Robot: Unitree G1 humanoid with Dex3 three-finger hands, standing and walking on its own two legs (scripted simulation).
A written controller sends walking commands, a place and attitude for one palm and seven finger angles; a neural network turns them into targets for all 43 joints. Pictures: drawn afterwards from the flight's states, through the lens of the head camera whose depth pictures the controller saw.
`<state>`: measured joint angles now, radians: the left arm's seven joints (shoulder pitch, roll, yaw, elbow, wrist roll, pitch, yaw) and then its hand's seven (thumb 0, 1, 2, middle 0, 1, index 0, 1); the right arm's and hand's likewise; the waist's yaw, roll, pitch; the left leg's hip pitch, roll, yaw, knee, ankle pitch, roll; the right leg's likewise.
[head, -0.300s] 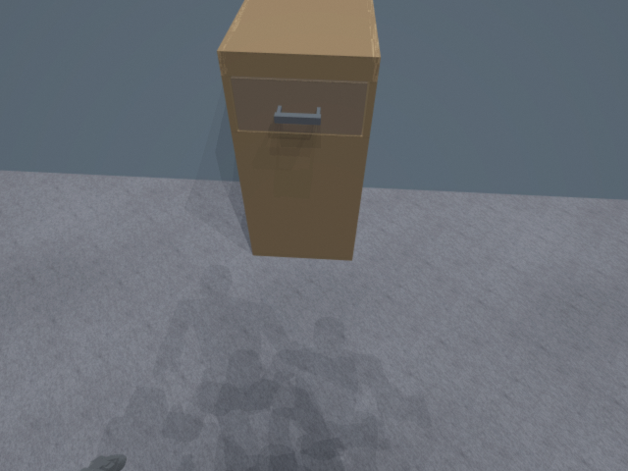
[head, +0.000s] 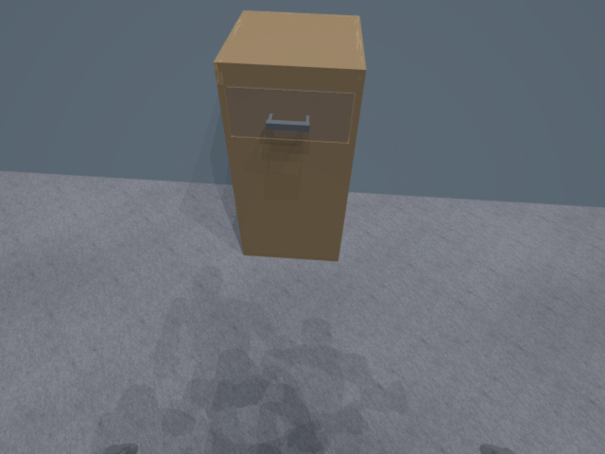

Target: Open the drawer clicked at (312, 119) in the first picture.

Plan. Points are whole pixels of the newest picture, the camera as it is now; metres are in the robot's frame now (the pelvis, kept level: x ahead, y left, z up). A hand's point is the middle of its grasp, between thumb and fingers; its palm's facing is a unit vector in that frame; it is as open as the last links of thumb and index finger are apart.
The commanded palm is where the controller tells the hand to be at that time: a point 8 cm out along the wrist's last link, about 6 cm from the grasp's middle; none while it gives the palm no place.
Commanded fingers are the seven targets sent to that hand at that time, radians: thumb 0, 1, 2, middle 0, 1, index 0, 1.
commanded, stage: stand and wait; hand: left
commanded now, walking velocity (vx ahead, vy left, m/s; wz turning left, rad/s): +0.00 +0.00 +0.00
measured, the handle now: (288, 121) +1.00 +0.11 -0.09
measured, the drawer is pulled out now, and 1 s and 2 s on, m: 0.00 0.00 0.00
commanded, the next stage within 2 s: look at it before walking up in 0.54 s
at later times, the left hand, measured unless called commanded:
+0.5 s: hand out of the picture +0.05 +0.24 -0.15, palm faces -0.03 -0.94 -0.34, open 7.4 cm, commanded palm none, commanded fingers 0.00 0.90 0.90 -0.20 -0.30 -0.20 -0.30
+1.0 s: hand out of the picture +0.05 +0.24 -0.15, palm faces -0.03 -0.94 -0.33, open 7.4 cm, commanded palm none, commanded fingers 0.00 0.90 0.90 -0.20 -0.30 -0.20 -0.30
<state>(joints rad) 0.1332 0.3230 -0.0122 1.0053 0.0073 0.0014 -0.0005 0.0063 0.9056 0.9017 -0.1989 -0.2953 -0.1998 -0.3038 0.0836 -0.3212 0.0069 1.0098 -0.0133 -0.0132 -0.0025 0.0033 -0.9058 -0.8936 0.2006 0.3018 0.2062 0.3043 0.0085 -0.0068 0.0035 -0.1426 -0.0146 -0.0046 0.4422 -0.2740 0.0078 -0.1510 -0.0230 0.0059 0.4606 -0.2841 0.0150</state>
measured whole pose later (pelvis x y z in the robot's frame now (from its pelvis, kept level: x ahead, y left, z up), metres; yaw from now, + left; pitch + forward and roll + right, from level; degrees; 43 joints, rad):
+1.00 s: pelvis -0.02 -0.01 +0.01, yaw -1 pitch -2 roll +0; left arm 0.15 0.34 -0.01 1.08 0.01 -0.01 0.00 0.01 0.91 0.90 -0.20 -0.30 -0.20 -0.30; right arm 0.13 -0.34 0.01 1.11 -0.01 -0.01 0.00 0.00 -0.91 -0.89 0.20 0.30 0.21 0.30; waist 0.00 0.00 0.02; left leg -0.13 0.00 0.00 0.36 -0.20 -0.01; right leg -0.14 -0.01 0.01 0.38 -0.21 0.00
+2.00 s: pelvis +0.15 -0.02 -0.01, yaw -13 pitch -2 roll -2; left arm 0.36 0.13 0.01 1.07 0.02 -0.04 0.02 0.00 0.91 0.90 -0.20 -0.30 -0.20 -0.30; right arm 0.18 -0.16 -0.03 1.03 -0.01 -0.01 0.00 0.00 -0.91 -0.89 0.19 0.30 0.20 0.30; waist 0.00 0.01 0.03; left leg -0.48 0.08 0.09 0.72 -0.19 -0.02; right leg -0.02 0.03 -0.04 0.41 -0.35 -0.01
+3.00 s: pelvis +0.28 +0.04 -0.01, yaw -3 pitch +0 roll +0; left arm 0.45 0.12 0.04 1.17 0.03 0.00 -0.01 0.01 0.91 0.90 -0.20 -0.29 -0.20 -0.30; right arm 0.24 -0.14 -0.05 1.04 -0.03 -0.05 -0.01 0.00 -0.92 -0.89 0.20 0.30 0.20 0.30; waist 0.02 -0.06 0.02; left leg -0.27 0.07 0.16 0.60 -0.33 0.01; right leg -0.30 -0.08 -0.06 0.96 -0.47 0.00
